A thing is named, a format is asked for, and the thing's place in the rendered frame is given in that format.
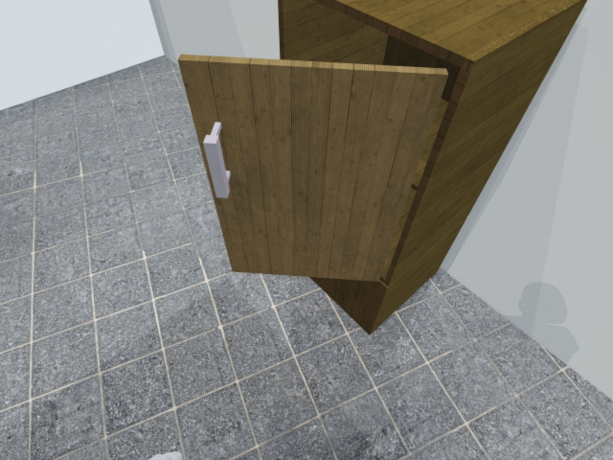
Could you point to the handle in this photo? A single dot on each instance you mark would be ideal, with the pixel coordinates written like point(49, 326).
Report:
point(214, 155)

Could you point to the cupboard door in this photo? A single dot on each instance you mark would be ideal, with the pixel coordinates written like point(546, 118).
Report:
point(322, 157)

